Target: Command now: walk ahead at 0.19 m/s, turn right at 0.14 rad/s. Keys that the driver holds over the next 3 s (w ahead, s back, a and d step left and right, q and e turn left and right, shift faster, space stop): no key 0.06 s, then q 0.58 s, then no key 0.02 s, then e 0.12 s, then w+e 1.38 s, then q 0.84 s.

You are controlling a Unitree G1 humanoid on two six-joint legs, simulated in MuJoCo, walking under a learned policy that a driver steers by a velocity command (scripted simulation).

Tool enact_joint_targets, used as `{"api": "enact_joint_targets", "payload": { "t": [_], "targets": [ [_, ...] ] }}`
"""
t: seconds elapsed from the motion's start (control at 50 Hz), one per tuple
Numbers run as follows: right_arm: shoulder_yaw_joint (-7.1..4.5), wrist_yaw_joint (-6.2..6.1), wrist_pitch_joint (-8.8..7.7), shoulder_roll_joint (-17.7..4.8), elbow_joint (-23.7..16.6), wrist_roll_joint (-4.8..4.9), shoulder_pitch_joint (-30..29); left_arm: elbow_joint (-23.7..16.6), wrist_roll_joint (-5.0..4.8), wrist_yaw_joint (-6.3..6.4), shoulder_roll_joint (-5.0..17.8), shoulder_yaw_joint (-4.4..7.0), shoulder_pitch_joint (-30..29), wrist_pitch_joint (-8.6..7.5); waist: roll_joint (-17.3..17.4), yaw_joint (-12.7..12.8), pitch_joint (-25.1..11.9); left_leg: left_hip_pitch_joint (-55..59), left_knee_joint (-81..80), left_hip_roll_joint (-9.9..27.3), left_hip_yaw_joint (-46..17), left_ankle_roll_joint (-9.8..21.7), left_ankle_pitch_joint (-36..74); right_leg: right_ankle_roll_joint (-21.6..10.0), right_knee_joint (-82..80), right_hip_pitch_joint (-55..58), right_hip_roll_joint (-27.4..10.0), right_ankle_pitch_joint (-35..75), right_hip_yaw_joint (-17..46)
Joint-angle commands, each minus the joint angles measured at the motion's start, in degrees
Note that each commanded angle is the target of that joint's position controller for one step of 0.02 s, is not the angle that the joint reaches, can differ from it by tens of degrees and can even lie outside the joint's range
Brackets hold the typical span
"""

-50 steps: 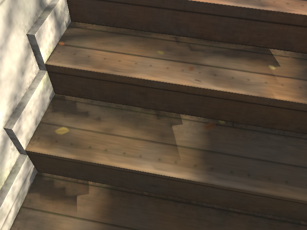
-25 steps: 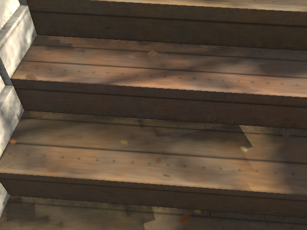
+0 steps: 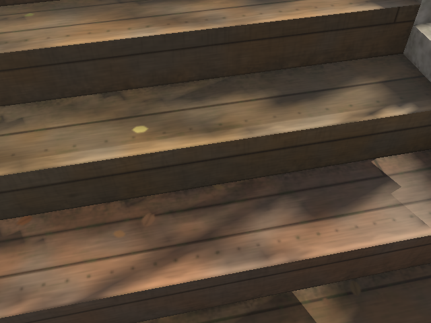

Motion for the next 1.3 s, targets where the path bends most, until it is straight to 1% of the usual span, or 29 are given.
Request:
{"api": "enact_joint_targets", "payload": {
  "t": [0.02, 0.08, 0.14, 0.16, 0.2, 0.22, 0.24, 0.28, 0.36, 0.44, 0.52, 0.58, 0.62, 0.66, 0.68, 0.7, 0.72, 0.74, 0.78, 0.82, 0.86, 0.94, 1.0, 1.08, 1.12, 1.2, 1.22, 1.26, 1.3],
  "targets": [
    [2.57, 1.04, -4.33, 4.9, -7.1, -0.30, -16.3, -2.4, -2.27, -0.06, -4.3, -1.79, 4.7, -0.07, -0.3, 9.5, 1.2, -7.2, -19.3, 6.0, -3.4, 4.3, 16.6, 6.3, -11.9, 5.8, -6.8, -1.7, -5.7],
    [-0.31, 1.42, -5.21, -8.2, -13.1, -0.09, -23.4, -0.8, -1.52, -2.03, 2.3, -0.07, 9.0, -2.72, 3.5, 12.5, -0.5, -22.1, -22.8, 3.1, 3.8, 1.8, 39.2, 14.2, -22.3, 41.1, -5.3, 5.8, -12.7],
    [-3.32, 0.88, -4.25, -12.1, -11.0, 1.75, -12.8, -6.8, -0.34, 0.55, 2.3, -0.29, -5.0, -1.55, 4.7, 6.8, 2.0, 6.5, -13.8, 8.6, -4.7, 7.5, 50.3, 16.1, -56.9, 32.2, -4.0, 3.5, -13.4],
    [-3.34, 2.02, -3.48, -10.0, -9.3, 1.72, -9.0, -6.9, -0.79, 0.95, 2.5, -0.56, -5.6, -0.40, 0.6, 6.5, 0.3, 17.5, -8.2, 7.7, -4.4, 8.4, 62.8, 15.0, -66.8, 29.9, -1.0, 7.6, -17.9],
    [-5.47, 3.25, -2.28, -10.8, -7.6, 2.06, -1.7, -6.3, -2.29, 4.68, 3.9, -0.28, -3.3, -0.18, 9.0, 2.8, 1.2, 29.5, -2.5, 11.8, -12.8, 8.8, 68.6, 12.4, -86.3, 31.5, 1.1, 12.3, -17.4],
    [-4.17, 3.31, -2.22, -4.2, -6.2, 0.64, 8.7, -7.5, -2.39, 6.00, 5.9, -0.18, -1.2, -0.76, 3.9, -1.7, -13.5, 24.0, 4.3, 10.7, -11.1, 4.4, 60.7, 3.1, -71.1, 52.9, -7.0, 41.8, -11.1],
    [-2.53, 2.61, -2.57, 1.0, -6.9, 0.36, 10.3, -8.1, -2.14, 7.04, 8.0, 1.07, 0.5, -1.09, 0.2, -1.1, -18.3, 8.1, 10.5, 8.8, -10.7, 1.0, 37.1, -6.2, -67.2, 67.3, -14.7, 55.3, -3.6],
    [-3.36, 1.16, -1.99, -3.2, -12.7, 0.66, -6.4, -9.3, 1.13, 7.30, 10.5, 4.11, 6.8, -1.40, -12.8, 8.9, -4.7, -17.2, 52.2, -0.9, -5.0, -4.2, -23.3, -13.2, -75.9, 61.6, -26.7, 55.5, 6.0],
    [-0.73, -2.56, 0.87, -0.1, -21.5, 0.96, -19.2, -6.4, 0.99, 8.16, 0.8, 1.05, -0.6, -1.76, -0.2, 6.0, 1.4, -39.9, 76.3, 5.6, -15.7, -0.5, -27.6, -4.8, -86.2, 54.2, -28.4, 22.7, 1.7],
    [0.78, -0.73, 2.77, -1.0, -24.7, 1.38, -14.4, -6.4, 1.86, 8.51, 6.6, 2.27, -3.3, -3.04, -2.8, 0.5, -3.0, -38.9, 84.8, 5.0, -14.4, -1.7, -23.3, -2.4, -87.9, 51.6, -25.2, 25.8, -7.8],
    [3.33, 0.47, 3.86, 1.7, -27.4, 0.69, -21.1, -2.6, 3.92, 8.58, 8.8, 3.61, 5.4, -4.24, -2.1, 3.4, 1.4, -56.9, 85.6, 8.3, -17.7, 1.2, -22.7, -0.4, -89.4, 60.4, -27.6, 12.9, -10.3],
    [3.60, 0.12, 5.31, -1.3, -31.0, -0.73, -24.6, -3.4, 5.25, 4.81, 11.9, 5.24, 3.0, -2.85, -0.6, -0.2, 2.9, -43.5, 52.0, 13.7, -13.3, 3.6, -12.1, 3.1, -96.3, 47.3, -24.1, -10.3, -16.2],
    [2.66, 2.05, 6.90, -4.8, -27.4, 1.40, -20.7, -7.6, 2.60, 1.55, 15.5, 6.89, -2.3, -2.92, -8.4, -1.5, 2.8, -20.1, 45.3, 5.7, -6.3, 0.8, -21.0, 2.0, -101.0, 33.0, -25.4, -17.5, -16.6],
    [0.64, 2.82, 3.12, -6.0, -20.1, 2.09, -8.5, -11.3, 0.72, 1.71, 13.0, 4.98, -8.3, -3.16, -9.2, -4.9, 0.3, -5.1, 41.4, 0.2, -4.0, 2.0, -8.3, 5.9, -91.5, 33.1, -21.8, -2.0, -21.9],
    [-1.70, 1.96, -0.35, -9.9, -16.9, 1.72, -2.5, -14.4, -2.09, 2.54, 9.5, 3.88, -10.0, -3.97, 3.9, -6.2, -4.4, 1.7, 23.8, -0.4, -15.1, 5.6, 1.6, 10.0, -73.8, 32.7, -13.9, 5.9, -25.4],
    [-4.81, 0.27, -2.64, -21.2, -15.6, 0.26, 9.6, -21.3, -1.23, 2.70, 2.8, 2.57, -11.3, -3.28, 28.9, -7.9, -14.6, 20.8, -1.1, 12.3, -52.9, 11.6, 7.6, 13.9, -48.6, 10.4, -2.9, -20.7, -16.2],
    [-6.55, 0.78, -3.85, -26.9, -14.6, 0.45, 14.4, -16.6, -2.80, 1.78, 0.9, 3.10, -0.5, -2.31, 30.7, -7.2, -17.9, 21.6, -8.6, 17.6, -66.0, 3.1, 15.7, 11.8, -28.1, 11.5, 4.5, -10.4, 9.6],
    [-5.09, 2.40, -3.33, -22.7, -13.0, -0.03, 12.7, -13.0, -5.83, 2.94, 2.5, 4.67, 0.3, -1.95, 30.3, -6.9, -9.6, 13.8, -10.2, 17.1, -61.4, -4.2, 3.7, 10.9, -16.6, 7.5, 7.5, -5.2, 17.4],
    [-2.06, 2.34, -2.93, -13.6, -14.9, 5.33, -8.9, -10.4, -4.06, 4.89, 1.3, 2.81, 2.2, -2.21, 28.6, 2.2, -1.5, -7.1, -2.5, 13.4, -47.3, 2.6, -14.8, 10.9, -2.1, 3.1, 2.0, -2.1, 9.7],
    [0.07, 2.01, -1.47, -4.2, -13.1, 2.19, -17.6, -5.6, -1.54, 4.07, -0.8, 0.96, 8.9, -0.62, 7.7, 4.9, -2.4, -15.3, -4.9, 16.8, -48.7, 13.4, -29.5, 10.7, 6.5, 2.8, -1.8, 0.1, 3.2],
    [1.44, 0.68, -2.09, -0.7, -8.7, 0.73, -15.2, -3.7, -2.32, 5.06, 1.9, 1.40, 9.2, 0.26, 5.7, 4.2, -3.4, -12.1, -8.6, 19.7, -47.4, 12.1, -29.1, 12.1, 2.5, -0.2, -4.8, 7.1, 2.8],
    [0.42, -1.19, -5.09, -4.4, -3.2, 0.21, -12.7, -4.1, -1.11, 4.08, 5.9, 2.41, 2.5, -0.67, 6.4, 2.5, -2.9, -4.4, -8.0, 18.5, -27.5, 9.4, -22.6, 13.7, -8.9, -1.2, -6.4, 1.5, -2.7],
    [-1.61, -0.56, -5.44, -10.0, -2.5, 0.33, -8.2, -7.0, -1.32, 1.84, 0.9, 1.27, -2.3, -0.75, 8.7, 1.4, 2.5, 4.3, -20.5, 22.0, -16.0, 7.5, -18.6, 11.5, -25.5, 2.9, -8.8, -10.1, -10.8],
    [-2.80, -1.72, -8.11, -10.4, -9.4, 0.11, -24.2, 1.1, -0.82, 0.20, 3.7, 4.95, 14.5, -0.54, 7.4, 9.5, 4.0, 2.4, -24.2, 17.4, 1.1, -0.4, -12.2, 10.2, -32.5, 32.1, -6.0, -8.1, -17.9],
    [-2.17, -1.92, -6.81, -8.8, -10.3, -1.20, -23.2, 1.0, 0.32, 0.47, 0.5, 4.13, 10.5, -0.06, 7.9, 8.2, 6.4, 15.1, -21.5, 18.7, 0.6, 1.1, -11.6, 8.5, -41.3, 28.0, -7.1, -11.1, -17.5],
    [-2.73, -1.00, -1.02, -5.1, -8.8, 0.71, -12.7, 3.8, 0.58, 1.76, -2.9, 3.94, 11.1, -3.21, 0.1, 4.2, 8.5, 20.5, -5.6, 18.5, -0.1, 5.8, -12.9, 5.6, -68.8, 38.0, -4.0, -18.0, -17.0],
    [-1.76, -0.28, -0.22, -0.8, -9.8, -1.77, -14.7, 5.5, 1.27, 2.30, -3.8, 3.80, 16.9, -2.98, -3.9, 5.6, 6.7, 12.6, 5.7, 15.4, 2.3, 4.0, -10.1, 1.8, -68.1, 43.3, -5.8, -16.3, -9.0],
    [0.15, 1.98, -1.58, 4.4, -15.6, -2.00, -19.4, -0.1, -1.31, 3.61, 7.3, 5.12, 11.8, -3.73, -20.5, 7.4, 16.3, -23.6, 32.8, 1.9, -8.6, -2.4, -10.4, -15.5, -93.4, 41.9, -18.8, -53.6, 44.9],
    [-1.90, 0.37, -2.19, -4.2, -13.6, 1.20, -22.8, -0.4, 1.20, 4.20, 6.5, 3.78, 13.9, -4.47, -3.2, 8.7, 11.9, -29.3, 54.1, 0.6, -19.0, -2.5, 1.2, -10.0, -87.4, 39.0, -15.3, -41.0, 39.4]
  ]
}}
Next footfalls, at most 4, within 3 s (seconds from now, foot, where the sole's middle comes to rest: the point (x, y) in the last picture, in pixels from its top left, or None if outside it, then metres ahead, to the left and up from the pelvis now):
0.20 right None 0.16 -0.15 -0.75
0.66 left None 0.24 0.32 -0.58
1.22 right None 0.29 0.10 -0.58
1.70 left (60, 247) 0.62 0.41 -0.42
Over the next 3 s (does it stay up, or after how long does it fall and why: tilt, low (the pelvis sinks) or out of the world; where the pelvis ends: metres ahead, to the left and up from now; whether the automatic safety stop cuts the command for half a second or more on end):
stays up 0.92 0.11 0.53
